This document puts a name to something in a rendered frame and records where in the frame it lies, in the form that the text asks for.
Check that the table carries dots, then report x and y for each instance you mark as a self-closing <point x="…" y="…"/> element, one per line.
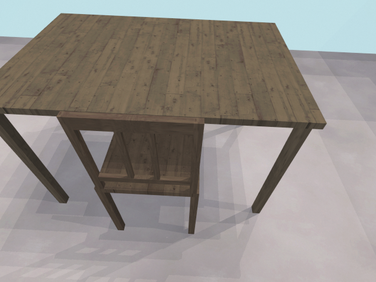
<point x="227" y="72"/>

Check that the chair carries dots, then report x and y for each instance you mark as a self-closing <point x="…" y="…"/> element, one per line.
<point x="154" y="155"/>

